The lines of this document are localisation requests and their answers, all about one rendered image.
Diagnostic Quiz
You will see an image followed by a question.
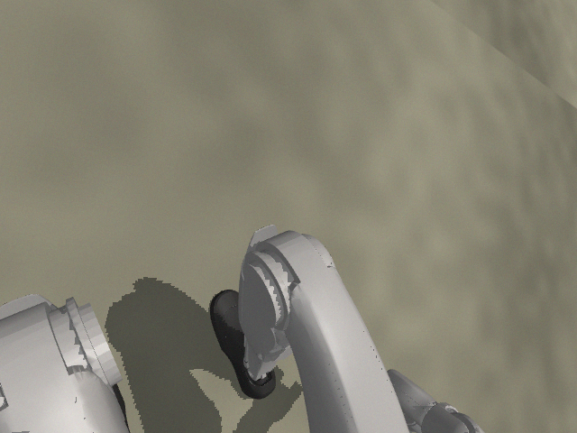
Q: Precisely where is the left robot foot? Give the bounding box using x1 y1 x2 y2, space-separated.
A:
112 384 131 433

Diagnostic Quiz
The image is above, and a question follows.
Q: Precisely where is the right robot arm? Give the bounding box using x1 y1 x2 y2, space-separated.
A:
421 402 485 433

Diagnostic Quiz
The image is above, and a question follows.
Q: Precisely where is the right robot hand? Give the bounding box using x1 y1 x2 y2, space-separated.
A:
387 369 438 433

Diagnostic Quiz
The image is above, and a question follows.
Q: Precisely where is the right robot foot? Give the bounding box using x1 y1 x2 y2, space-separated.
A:
210 290 276 399

